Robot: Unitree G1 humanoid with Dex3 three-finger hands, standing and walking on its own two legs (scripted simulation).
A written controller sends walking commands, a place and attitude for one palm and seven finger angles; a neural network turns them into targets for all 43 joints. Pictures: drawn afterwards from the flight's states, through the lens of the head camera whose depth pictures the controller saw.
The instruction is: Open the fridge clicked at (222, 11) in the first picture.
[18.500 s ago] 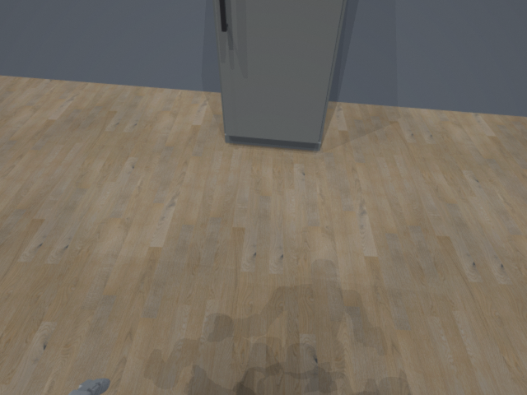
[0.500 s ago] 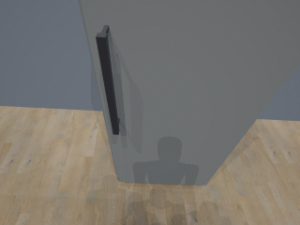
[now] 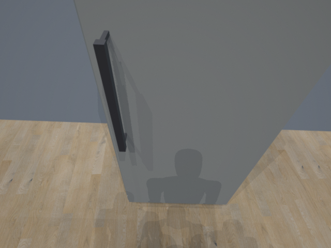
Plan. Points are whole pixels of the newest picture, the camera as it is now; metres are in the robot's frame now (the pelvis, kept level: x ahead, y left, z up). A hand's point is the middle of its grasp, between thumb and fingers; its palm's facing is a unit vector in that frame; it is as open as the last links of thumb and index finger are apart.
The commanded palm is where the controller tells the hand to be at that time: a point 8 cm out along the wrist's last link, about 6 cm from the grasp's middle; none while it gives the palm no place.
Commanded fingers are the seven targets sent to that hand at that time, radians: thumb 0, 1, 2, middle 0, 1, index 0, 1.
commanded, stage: look again from close up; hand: left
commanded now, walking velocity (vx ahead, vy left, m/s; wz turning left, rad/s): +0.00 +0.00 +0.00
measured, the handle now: (115, 103) +0.43 +0.16 +0.11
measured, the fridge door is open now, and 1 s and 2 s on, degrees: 0 0 0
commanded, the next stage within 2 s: raise the hand to about handle height in 0.92 s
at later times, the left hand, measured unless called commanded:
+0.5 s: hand out of the picture -0.02 +0.13 -0.18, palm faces +0.04 -0.99 -0.14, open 7.4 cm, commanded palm none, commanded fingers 0.00 0.90 0.90 -0.20 -0.30 -0.20 -0.30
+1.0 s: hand out of the picture -0.02 +0.13 -0.18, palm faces +0.05 -0.99 -0.14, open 7.4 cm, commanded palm none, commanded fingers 0.00 0.90 0.90 -0.20 -0.30 -0.20 -0.30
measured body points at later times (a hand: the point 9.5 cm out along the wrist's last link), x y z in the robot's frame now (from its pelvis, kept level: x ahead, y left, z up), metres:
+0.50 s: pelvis +0.01 -0.02 +0.00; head +0.02 -0.01 +0.45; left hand -0.02 +0.18 -0.16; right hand -0.01 -0.22 -0.16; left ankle +0.03 +0.06 -0.74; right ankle -0.02 -0.13 -0.74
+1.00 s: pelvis +0.01 -0.02 +0.00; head +0.02 -0.01 +0.45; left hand -0.02 +0.18 -0.16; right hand -0.01 -0.23 -0.16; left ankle +0.03 +0.06 -0.74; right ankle -0.02 -0.13 -0.74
